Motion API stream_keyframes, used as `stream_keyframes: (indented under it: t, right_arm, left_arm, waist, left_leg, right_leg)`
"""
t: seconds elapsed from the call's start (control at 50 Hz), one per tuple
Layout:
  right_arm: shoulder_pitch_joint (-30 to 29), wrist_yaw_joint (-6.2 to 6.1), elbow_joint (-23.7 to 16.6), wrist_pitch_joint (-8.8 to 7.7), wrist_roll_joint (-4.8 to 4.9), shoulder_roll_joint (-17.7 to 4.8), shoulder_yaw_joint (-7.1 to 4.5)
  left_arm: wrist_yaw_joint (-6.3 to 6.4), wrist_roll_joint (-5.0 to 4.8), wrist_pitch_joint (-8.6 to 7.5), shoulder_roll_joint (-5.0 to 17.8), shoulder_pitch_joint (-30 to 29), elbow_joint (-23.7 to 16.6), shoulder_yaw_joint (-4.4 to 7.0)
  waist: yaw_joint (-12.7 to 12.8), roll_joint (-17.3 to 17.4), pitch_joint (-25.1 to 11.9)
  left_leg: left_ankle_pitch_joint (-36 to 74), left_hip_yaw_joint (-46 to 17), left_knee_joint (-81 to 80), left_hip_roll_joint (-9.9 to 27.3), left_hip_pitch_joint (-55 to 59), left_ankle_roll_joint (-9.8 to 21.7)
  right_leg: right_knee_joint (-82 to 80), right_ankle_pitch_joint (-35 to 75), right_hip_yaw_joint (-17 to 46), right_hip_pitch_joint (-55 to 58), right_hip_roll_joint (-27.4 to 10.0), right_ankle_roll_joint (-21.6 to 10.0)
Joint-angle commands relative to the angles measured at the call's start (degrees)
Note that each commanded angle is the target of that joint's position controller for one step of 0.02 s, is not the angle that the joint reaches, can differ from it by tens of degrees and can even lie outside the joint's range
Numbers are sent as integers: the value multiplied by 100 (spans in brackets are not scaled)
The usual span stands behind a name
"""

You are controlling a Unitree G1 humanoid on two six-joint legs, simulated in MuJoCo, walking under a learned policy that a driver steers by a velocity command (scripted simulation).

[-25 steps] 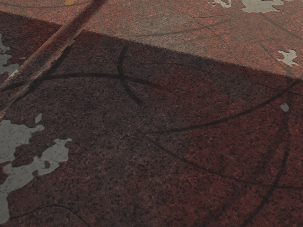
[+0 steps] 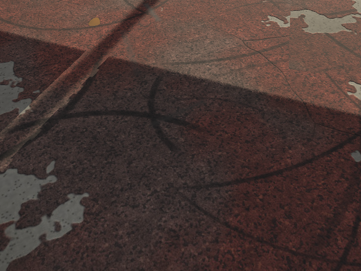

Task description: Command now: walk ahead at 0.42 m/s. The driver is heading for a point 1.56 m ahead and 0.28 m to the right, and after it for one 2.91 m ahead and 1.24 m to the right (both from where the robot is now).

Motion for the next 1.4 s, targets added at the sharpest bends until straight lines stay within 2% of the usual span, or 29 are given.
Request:
stream_keyframes:
  t: [0.02, 0.1, 0.2, 0.24, 0.28, 0.3, 0.32, 0.34, 0.36, 0.4, 0.44, 0.5, 0.64, 0.74, 0.78, 0.82, 0.86, 0.88, 0.9, 0.92, 0.94, 0.98, 1.0, 1.08, 1.16, 1.3, 1.36, 1.38, 1.4]
  right_arm:
    - [-360, 67, -366, 23, -40, -91, -35]
    - [-1564, 105, -830, 10, -45, 9, 82]
    - [-2174, 240, -1118, -34, 0, -193, 92]
    - [-1892, 275, -1107, -70, -9, -406, 4]
    - [-439, 229, -701, -56, 9, -821, -233]
    - [615, 170, -444, -22, -23, -1149, -353]
    - [1277, 172, -268, -3, -176, -1681, -461]
    - [1112, 190, -266, -9, -173, -1230, -309]
    - [506, 197, -310, -39, -127, -924, -210]
    - [-462, 235, -486, -91, -167, -530, -88]
    - [-615, 270, -371, -144, -246, -296, -38]
    - [-344, 181, -148, -196, -270, -458, -77]
    - [69, -80, -61, -153, -265, -710, -97]
    - [644, -141, 97, 17, -192, -819, -130]
    - [653, -154, 79, 121, -155, -902, -163]
    - [450, -190, -47, 203, -145, -1071, -210]
    - [199, -225, -190, 282, -130, -1179, -227]
    - [197, -224, -327, 240, -159, -1115, -182]
    - [824, -75, -588, 49, -343, -111, 117]
    - [299, 25, -737, -244, -88, -546, 60]
    - [-315, 69, -925, -385, 106, -816, -19]
    - [-510, 2, -922, -406, -83, -811, -50]
    - [-384, -9, -925, -318, -139, -863, -106]
    - [-505, -47, -1116, -66, -275, -605, -93]
    - [-1306, -5, -1307, -78, -259, -382, 9]
    - [-1979, 157, -1643, -207, -167, -684, -39]
    - [-972, 151, -1403, -257, -183, -959, -184]
    - [-49, 127, -1237, -263, -249, -1202, -265]
    - [812, 107, -1107, -224, -311, -1666, -396]
  left_arm:
    - [91, 36, 31, 675, 409, -144, 48]
    - [193, 50, 82, 939, 387, -306, 87]
    - [209, -74, 96, 1012, 602, -258, 166]
    - [205, -46, 138, 1129, 458, -310, 219]
    - [193, 28, 231, 1166, 274, -384, 233]
    - [175, 75, 238, 1057, 183, -521, 165]
    - [96, 32, 121, 154, 949, -602, -68]
    - [53, -97, -81, 380, 753, -533, -27]
    - [40, -263, -180, 829, 116, -786, 104]
    - [148, -205, -179, 930, -448, -904, 179]
    - [188, -174, 48, 674, -117, -796, 215]
    - [212, -169, 241, 619, -331, -903, 263]
    - [55, -84, 156, 628, -1664, -1376, 293]
    - [-148, -79, 152, 483, -2568, -1860, 182]
    - [-237, -96, 153, 517, -2701, -2064, 186]
    - [-302, -111, 164, 704, -2440, -2164, 272]
    - [-290, -137, 183, 1192, -1117, -1943, 534]
    - [-169, -123, 229, 1708, -175, -1758, 754]
    - [-111, -134, 225, 2290, -104, -1754, 841]
    - [-105, -51, 178, 1892, 179, -1833, 714]
    - [-86, -5, 138, 1525, -38, -1817, 623]
    - [-92, -41, 112, 1110, -973, -2068, 489]
    - [-78, 8, 110, 998, -1218, -2178, 437]
    - [43, -38, 98, 1296, -1119, -2225, 492]
    - [130, -70, 132, 1273, -727, -2099, 472]
    - [132, -65, 175, 1345, -244, -1829, 467]
    - [154, -33, 249, 1359, -477, -1884, 454]
    - [142, 19, 249, 1197, -588, -1998, 368]
    - [132, 7, 169, 811, 59, -2037, 248]
  waist:
    - [-38, -528, 748]
    - [158, -571, 960]
    - [110, -627, 1089]
    - [-176, -754, 739]
    - [-949, -910, -239]
    - [-1376, -658, -921]
    - [-962, 998, -2024]
    - [-1007, 1044, -2188]
    - [-826, 853, -1131]
    - [-419, -55, -299]
    - [-84, 210, -122]
    - [-19, 269, 242]
    - [-338, 48, 508]
    - [-682, -84, 778]
    - [-639, -20, 768]
    - [-375, 240, 432]
    - [393, 349, -379]
    - [799, -133, -943]
    - [111, -1628, -1502]
    - [449, -1165, -2208]
    - [540, -914, -1404]
    - [15, -36, -539]
    - [-206, -67, -406]
    - [-372, -199, -71]
    - [3, -499, 63]
    - [229, -712, 273]
    - [-346, -793, -233]
    - [-759, -599, -993]
    - [-749, 593, -1910]
  left_leg:
    - [478, -34, -599, 315, -1421, -168]
    - [1249, 188, -2327, 110, -1057, -333]
    - [1412, 173, -3261, -49, -733, -85]
    - [1128, 263, -3390, -252, -134, 104]
    - [902, 513, -3312, -662, 1776, 367]
    - [703, -296, -3205, 29, 3530, 662]
    - [-920, -3362, -3958, 1636, 5508, 1649]
    - [-1213, -4729, -4983, 1817, 5436, 1607]
    - [-999, -3801, -5024, 1637, 4612, 1236]
    - [324, -2138, -5246, 1261, 2728, 893]
    - [590, -1265, -5580, 929, 1862, 748]
    - [828, -596, -5935, 850, 1523, 811]
    - [1374, 341, -6082, 831, 2296, 565]
    - [1856, 725, -5739, 1132, 3436, 494]
    - [2584, 847, -5363, 1259, 3798, 429]
    - [4630, 1067, -4618, 1259, 3862, 288]
    - [5749, 1277, -2715, 1032, 3410, 57]
    - [4293, 1284, -1004, 779, 2106, -200]
    - [-1456, 807, 1134, -452, -550, -550]
    - [-2007, -513, 1874, -673, -1340, -440]
    - [-1481, -653, 1749, -313, -1861, -250]
    - [-718, -557, 704, 141, -1238, -217]
    - [-587, -586, 418, 265, -786, -273]
    - [-26, -336, -800, 262, -509, -655]
    - [1726, -134, -2703, 4, -143, -692]
    - [1452, -205, -3722, -163, -371, -273]
    - [1124, 75, -3998, -431, 1010, 81]
    - [1440, -437, -3715, 118, 2514, 417]
    - [1068, -2478, -3713, 1363, 4786, 1227]
  right_leg:
    - [-1101, 1669, 1166, 393, -1397, -730]
    - [-1338, 1649, 794, -52, -1307, -740]
    - [-1199, 1988, 605, 514, -1614, -664]
    - [-618, 3427, 487, 881, -1690, -535]
    - [1151, 5187, 211, 697, -1430, -326]
    - [2796, 4093, 101, -529, -1184, -134]
    - [5245, 436, 181, -2660, -32, 237]
    - [6119, -1517, 1148, -3292, 86, 103]
    - [6382, -1239, 1047, -3843, -261, -11]
    - [5782, -266, 814, -3356, -845, -66]
    - [5318, 29, 864, -2660, -1101, -88]
    - [4913, 379, 897, -2945, -1120, -34]
    - [2789, 2248, 757, -3738, -860, 74]
    - [1964, 1944, 318, -4179, -788, -29]
    - [1816, 1380, 92, -4151, -685, -144]
    - [1793, 805, -308, -3370, -327, -347]
    - [1504, 821, -494, -1426, 178, -677]
    - [1227, 807, 547, 345, -312, -1011]
    - [883, 336, 3772, 2432, -1872, -2102]
    - [-39, -113, 5244, 2948, -2238, -2358]
    - [-85, 262, 4308, 2526, -2006, -1954]
    - [-181, 1377, 2921, 674, -1520, -1557]
    - [-326, 1757, 2591, 63, -1362, -1508]
    - [-629, 2442, 1901, -906, -1093, -1492]
    - [-578, 2130, 1264, -1077, -686, -1069]
    - [-55, 1820, 1899, 206, -1336, -890]
    - [1012, 3679, 1706, 376, -1094, -640]
    - [2250, 3393, 1449, -282, -793, -459]
    - [4393, 1397, 974, -2261, 13, -25]
Next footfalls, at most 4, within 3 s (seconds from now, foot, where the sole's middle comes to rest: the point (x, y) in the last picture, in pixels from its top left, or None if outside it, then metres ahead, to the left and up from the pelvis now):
0.30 left None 0.36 0.15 -0.78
0.88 right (229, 242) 0.65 -0.11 -0.78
1.38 left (205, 169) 1.00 -0.02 -0.78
1.90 right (274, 142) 1.17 -0.35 -0.78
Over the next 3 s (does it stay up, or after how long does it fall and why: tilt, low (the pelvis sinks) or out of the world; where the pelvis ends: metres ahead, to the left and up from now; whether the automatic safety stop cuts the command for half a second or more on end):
stays up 1.38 -0.27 -0.01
